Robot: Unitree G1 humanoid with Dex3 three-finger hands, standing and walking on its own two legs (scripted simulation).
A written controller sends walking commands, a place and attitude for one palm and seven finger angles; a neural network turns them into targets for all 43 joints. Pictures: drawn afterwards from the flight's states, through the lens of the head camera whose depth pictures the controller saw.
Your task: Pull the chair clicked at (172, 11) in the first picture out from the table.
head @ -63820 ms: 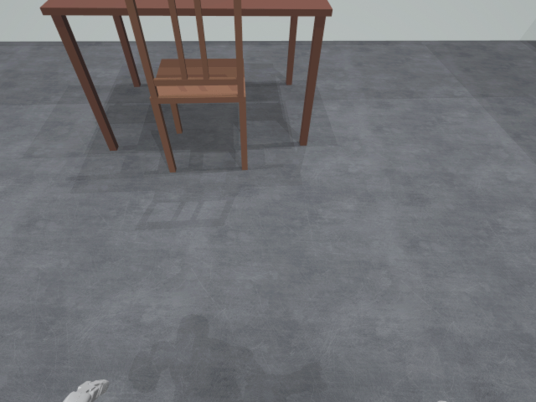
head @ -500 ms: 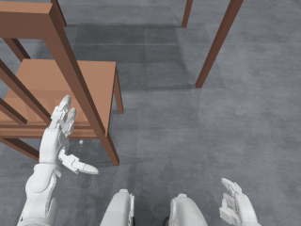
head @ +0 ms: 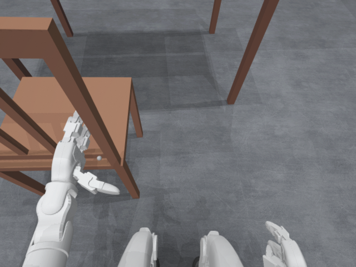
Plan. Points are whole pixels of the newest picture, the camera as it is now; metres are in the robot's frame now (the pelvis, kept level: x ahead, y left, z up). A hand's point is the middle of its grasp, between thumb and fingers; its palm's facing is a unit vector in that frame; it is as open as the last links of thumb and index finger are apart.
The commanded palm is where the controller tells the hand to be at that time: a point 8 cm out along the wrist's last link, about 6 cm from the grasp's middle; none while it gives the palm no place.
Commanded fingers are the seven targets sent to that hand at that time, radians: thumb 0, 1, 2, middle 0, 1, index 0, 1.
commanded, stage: push the fingers through the gap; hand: left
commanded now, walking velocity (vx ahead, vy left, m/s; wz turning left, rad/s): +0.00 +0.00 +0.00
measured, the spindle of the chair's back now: out of the picture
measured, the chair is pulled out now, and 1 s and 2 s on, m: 0.34 0.34 0.36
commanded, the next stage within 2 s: hook a spindle and tug to test in 0.78 s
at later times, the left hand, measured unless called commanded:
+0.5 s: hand (101, 138) +0.39 +0.19 +0.02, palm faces +0.02 -1.00 -0.04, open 16.9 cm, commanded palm +0.36 +0.23 +0.03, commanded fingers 0.00 -0.50 0.30 -0.06 -0.08 -0.06 -0.08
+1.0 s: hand (103, 140) +0.38 +0.18 +0.02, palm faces +0.01 -1.00 -0.03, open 16.8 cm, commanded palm +0.36 +0.23 +0.03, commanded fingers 0.00 -0.50 0.30 -0.18 -0.46 -0.18 -0.46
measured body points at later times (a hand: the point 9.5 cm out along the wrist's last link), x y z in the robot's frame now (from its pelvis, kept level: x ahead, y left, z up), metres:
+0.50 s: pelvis +0.00 +0.00 +0.00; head +0.12 +0.01 +0.43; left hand +0.38 +0.24 +0.03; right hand +0.12 -0.26 -0.11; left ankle +0.02 +0.10 -0.62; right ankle +0.02 -0.11 -0.62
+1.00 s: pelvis +0.00 +0.00 +0.00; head +0.12 +0.02 +0.44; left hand +0.38 +0.24 +0.02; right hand +0.13 -0.25 -0.11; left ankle +0.02 +0.10 -0.62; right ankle +0.02 -0.11 -0.62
